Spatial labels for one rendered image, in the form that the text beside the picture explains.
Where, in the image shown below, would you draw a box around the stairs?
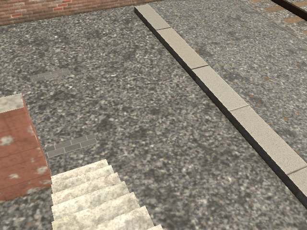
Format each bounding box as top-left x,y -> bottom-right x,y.
51,159 -> 163,230

